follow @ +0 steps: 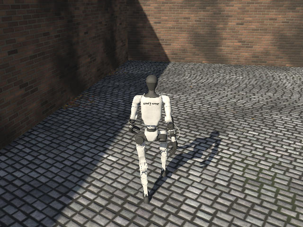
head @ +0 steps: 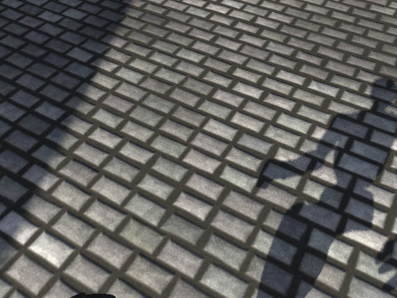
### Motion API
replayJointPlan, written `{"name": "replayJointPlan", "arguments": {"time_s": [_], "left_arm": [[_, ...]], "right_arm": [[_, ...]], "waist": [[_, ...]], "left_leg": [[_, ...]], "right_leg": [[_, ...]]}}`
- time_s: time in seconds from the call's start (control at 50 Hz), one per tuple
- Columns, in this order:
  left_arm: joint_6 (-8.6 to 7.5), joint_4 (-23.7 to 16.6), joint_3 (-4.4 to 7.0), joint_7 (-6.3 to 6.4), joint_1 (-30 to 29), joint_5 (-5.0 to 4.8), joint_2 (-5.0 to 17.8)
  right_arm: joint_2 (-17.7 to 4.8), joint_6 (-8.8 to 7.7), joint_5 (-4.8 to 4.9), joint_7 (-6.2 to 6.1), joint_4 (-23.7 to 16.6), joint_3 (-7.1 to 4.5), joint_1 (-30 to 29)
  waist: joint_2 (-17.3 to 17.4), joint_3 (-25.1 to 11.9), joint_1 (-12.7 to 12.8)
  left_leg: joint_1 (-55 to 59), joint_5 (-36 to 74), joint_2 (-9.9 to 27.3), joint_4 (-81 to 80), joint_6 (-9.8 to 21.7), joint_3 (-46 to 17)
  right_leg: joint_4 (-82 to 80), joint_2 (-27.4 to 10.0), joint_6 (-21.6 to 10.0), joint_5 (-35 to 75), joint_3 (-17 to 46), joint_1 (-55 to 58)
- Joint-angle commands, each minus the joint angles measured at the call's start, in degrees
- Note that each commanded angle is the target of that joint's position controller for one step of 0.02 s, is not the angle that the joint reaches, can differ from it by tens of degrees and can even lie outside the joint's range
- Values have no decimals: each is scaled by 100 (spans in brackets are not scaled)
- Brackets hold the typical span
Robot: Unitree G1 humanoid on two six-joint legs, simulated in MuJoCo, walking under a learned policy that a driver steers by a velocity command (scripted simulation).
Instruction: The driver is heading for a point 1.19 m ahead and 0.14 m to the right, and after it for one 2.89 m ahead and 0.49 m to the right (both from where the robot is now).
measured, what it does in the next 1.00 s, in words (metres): walks ahead: right foot, then left foot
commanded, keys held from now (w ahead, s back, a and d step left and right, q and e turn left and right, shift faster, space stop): w+shift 0.34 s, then shift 0.66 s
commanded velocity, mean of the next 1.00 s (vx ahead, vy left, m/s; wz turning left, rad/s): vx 0.56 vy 0.00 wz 0.00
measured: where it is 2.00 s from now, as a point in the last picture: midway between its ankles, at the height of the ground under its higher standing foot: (203, 230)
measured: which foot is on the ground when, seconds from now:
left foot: down 0.00-0.16, up 0.18-0.56, down 0.58-1.00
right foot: up 0.00-0.12, down 0.14-0.56, up 0.58-0.98, down 1.00-1.00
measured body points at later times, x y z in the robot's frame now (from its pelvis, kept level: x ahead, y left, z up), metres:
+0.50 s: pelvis +0.48 -0.01 +0.00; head +0.51 -0.01 +0.45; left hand +0.37 +0.23 -0.14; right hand +0.71 -0.21 -0.09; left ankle +0.72 +0.12 -0.68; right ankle +0.32 -0.08 -0.73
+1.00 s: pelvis +0.70 +0.01 +0.00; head +0.71 +0.02 +0.45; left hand +0.83 +0.26 -0.13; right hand +0.79 -0.24 -0.13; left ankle +0.75 +0.08 -0.73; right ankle +0.74 -0.14 -0.73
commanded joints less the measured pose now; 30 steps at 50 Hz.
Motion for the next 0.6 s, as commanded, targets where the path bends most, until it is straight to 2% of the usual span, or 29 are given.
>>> {"name": "replayJointPlan", "arguments": {"time_s": [0.02,0.06,0.08,0.1,0.12,0.14,0.16,0.18,0.2,0.22,0.24,0.26,0.28,0.3,0.32,0.34,0.36,0.38,0.4,0.42,0.44,0.46,0.48,0.5,0.52,0.54,0.56,0.58,0.6], "left_arm": [[-62,-461,-59,-10,-770,-72,178],[-70,-467,1,54,-681,-57,397],[-67,-417,47,99,-399,-54,521],[-67,-253,126,162,305,-62,709],[-59,81,235,252,1399,-70,921],[-38,399,362,355,2497,8,1164],[-16,489,508,440,3069,175,1643],[-16,516,545,315,2810,172,1604],[-47,517,507,239,2242,69,1199],[-109,564,424,210,1961,29,830],[-153,628,361,202,1786,75,563],[-191,711,289,231,1766,64,394],[-230,815,245,263,1810,25,328],[-284,897,233,275,1906,-38,326],[-333,955,240,273,1999,-103,418],[-368,957,246,258,2057,-120,505],[-397,966,225,249,2127,-130,538],[-422,984,205,230,2152,-140,544],[-442,995,177,213,2134,-178,492],[-474,1069,168,214,2378,-235,525],[-500,1163,171,222,2664,-275,639],[-501,1211,183,239,2754,-281,773],[-411,1153,205,372,2856,-398,1016],[-320,1168,214,452,2797,-381,1127],[-221,1151,223,508,2758,-296,1152],[-120,1094,234,527,2587,-191,1182],[-39,986,231,513,2154,-136,1193],[-21,817,154,504,2018,-52,905],[-46,1095,-113,375,3696,-61,-226]], "right_arm": [[-785,-152,41,-77,-305,-64,-51],[-1010,-104,-38,-133,-279,-70,10],[-1166,-45,-105,-188,-253,-99,17],[-1312,40,-190,-251,-222,-136,-38],[-1431,131,-259,-300,-239,-179,-216],[-1393,170,-269,-304,-316,-191,-502],[-644,123,-173,-196,-545,-45,-371],[-384,3,167,-82,-681,3,148],[-799,-19,107,-153,-857,-56,-669],[-815,-36,68,-138,-995,-58,-1189],[-675,-7,-6,-106,-1025,-27,-1354],[-534,79,-134,-46,-1078,0,-1359],[-368,177,-220,39,-1091,47,-1234],[-307,243,-258,90,-1156,69,-1359],[-298,287,-290,132,-1282,85,-1623],[-362,305,-301,157,-1431,99,-1990],[-425,291,-300,165,-1603,115,-2388],[-404,251,-301,166,-1720,149,-2663],[-304,188,-274,182,-1755,212,-2811],[-216,129,-227,214,-1762,265,-3008],[-188,98,-175,224,-1749,285,-3107],[-256,93,-146,202,-1732,278,-3107],[-570,-28,169,94,-1935,128,-3496],[-781,-67,182,80,-2005,73,-3446],[-966,-98,129,81,-1926,-10,-3183],[-1154,-119,102,77,-1708,-115,-2520],[-1231,-100,58,51,-1368,-180,-1538],[-1516,-13,-105,-11,-1069,-218,-605],[-1553,-19,-418,50,-1026,-87,-667]], "waist": [[200,977,168],[439,573,276],[661,259,459],[832,-167,837],[923,-722,1334],[831,-1167,1859],[-271,-1732,1637],[-1439,-2310,1041],[-534,-1351,996],[29,-665,892],[454,-264,647],[448,-47,399],[207,52,200],[116,252,138],[65,454,116],[94,612,153],[145,859,194],[197,980,188],[261,985,206],[250,894,383],[102,757,531],[-120,646,553],[-254,313,635],[-397,136,407],[-563,-106,239],[-668,-482,-128],[-748,-873,-698],[-205,-1560,-925],[1771,-2642,50]], "left_leg": [[-1147,3924,1462,-988,296,-397],[-108,6154,1566,-326,181,-250],[259,7232,1669,294,129,-236],[410,7820,1772,1278,108,-241],[269,7763,1817,2619,135,-203],[-639,6613,1636,4265,174,-123],[-2565,2716,935,6602,176,-125],[-4401,-834,107,8076,101,-896],[-5006,-176,643,7897,284,-1062],[-4982,249,846,7530,294,-985],[-4740,345,1043,7162,281,-1002],[-4486,366,1168,6923,228,-1034],[-4302,345,1279,6684,127,-1008],[-4396,329,1388,6508,34,-947],[-4637,426,1492,6299,-57,-837],[-4837,693,1543,5991,-124,-665],[-4884,1003,1537,5452,-199,-445],[-4645,1393,1460,4757,-252,-243],[-4058,1942,1292,3832,-252,-12],[-3500,2552,1024,3126,-233,255],[-3125,3082,811,2753,-189,404],[-2972,3368,717,2462,-114,375],[-3017,3215,539,2282,-124,14],[-3119,3135,418,1940,-54,-55],[-2856,3157,280,1831,-7,-77],[-2223,3254,181,1816,55,-113],[-1278,3781,394,1598,149,-259],[183,5742,1391,2104,380,-1048],[2016,8505,3012,2795,1574,-3105]], "right_leg": [[-1069,395,-148,586,-442,1239],[-1352,835,-289,90,-631,1524],[-1359,1058,-350,-376,-648,1839],[-1371,1205,-442,-806,-530,2509],[-1453,1248,-546,-1186,-414,3533],[-1517,866,-697,-1591,-79,4886],[-1345,-627,-1024,-3243,1803,6424],[-2576,-1577,-1661,-4126,5044,7331],[-2969,-1200,-1367,-4078,4428,6641],[-3114,-1052,-1235,-3403,3546,5683],[-3274,-828,-1064,-2912,2967,4876],[-3393,-566,-881,-2688,2495,4236],[-3571,-451,-819,-2733,2221,3798],[-3736,-344,-792,-2623,2014,3571],[-3908,-291,-785,-2464,1790,3407],[-4085,-167,-767,-2175,1527,3286],[-4138,-64,-757,-832,1180,3120],[-4028,107,-696,685,764,2952],[-3855,386,-522,1702,318,2725],[-3805,478,-403,2158,167,2684],[-3846,405,-332,2385,216,2897],[-3804,318,-262,2463,253,3276],[-3335,175,-170,2664,466,3848],[-3078,63,-87,2884,494,4419],[-2709,10,15,3149,543,4805],[-1964,23,114,3419,531,4983],[-801,156,282,3299,393,4752],[1174,586,474,1220,282,3800],[3704,1549,715,-4533,983,2011]]}}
